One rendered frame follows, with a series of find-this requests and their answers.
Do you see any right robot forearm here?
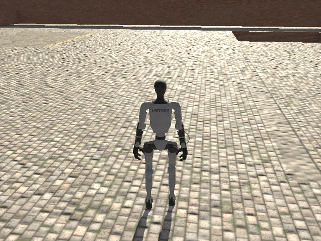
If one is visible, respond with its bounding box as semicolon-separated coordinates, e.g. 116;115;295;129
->
177;123;187;148

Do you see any robot left upper arm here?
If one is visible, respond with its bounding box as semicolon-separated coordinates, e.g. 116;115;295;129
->
138;101;150;130

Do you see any left robot foot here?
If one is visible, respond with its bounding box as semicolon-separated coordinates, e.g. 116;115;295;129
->
145;196;153;209

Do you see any left robot hand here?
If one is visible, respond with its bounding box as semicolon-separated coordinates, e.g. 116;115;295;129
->
133;146;144;160

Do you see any left robot forearm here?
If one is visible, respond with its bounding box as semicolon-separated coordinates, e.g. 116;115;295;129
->
134;123;143;147

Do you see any right robot foot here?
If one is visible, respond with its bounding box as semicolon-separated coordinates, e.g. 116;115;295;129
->
169;194;176;206

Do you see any robot right upper arm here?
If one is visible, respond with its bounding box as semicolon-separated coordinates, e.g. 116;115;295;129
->
171;101;183;130

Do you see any robot foot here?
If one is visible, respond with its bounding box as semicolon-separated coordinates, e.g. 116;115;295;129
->
169;194;176;206
145;196;153;209

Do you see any right robot hand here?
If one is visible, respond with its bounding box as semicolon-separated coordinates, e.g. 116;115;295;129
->
176;147;188;161

